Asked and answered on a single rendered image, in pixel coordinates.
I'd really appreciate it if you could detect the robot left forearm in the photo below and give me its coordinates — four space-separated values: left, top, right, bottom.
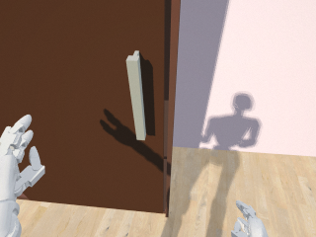
0 200 22 237

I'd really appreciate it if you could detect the left robot hand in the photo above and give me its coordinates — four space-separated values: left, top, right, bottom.
0 115 45 202

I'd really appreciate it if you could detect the handle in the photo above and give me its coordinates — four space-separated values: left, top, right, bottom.
126 50 146 140

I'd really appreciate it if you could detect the right robot hand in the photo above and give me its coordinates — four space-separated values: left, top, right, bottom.
231 199 269 237

